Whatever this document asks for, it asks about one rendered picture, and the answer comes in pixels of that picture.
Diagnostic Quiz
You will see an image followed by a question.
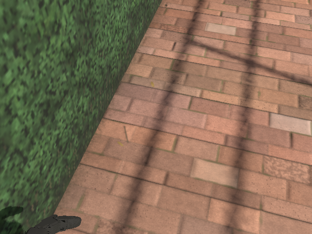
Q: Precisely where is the robot left hand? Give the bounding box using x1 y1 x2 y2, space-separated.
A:
24 214 82 234

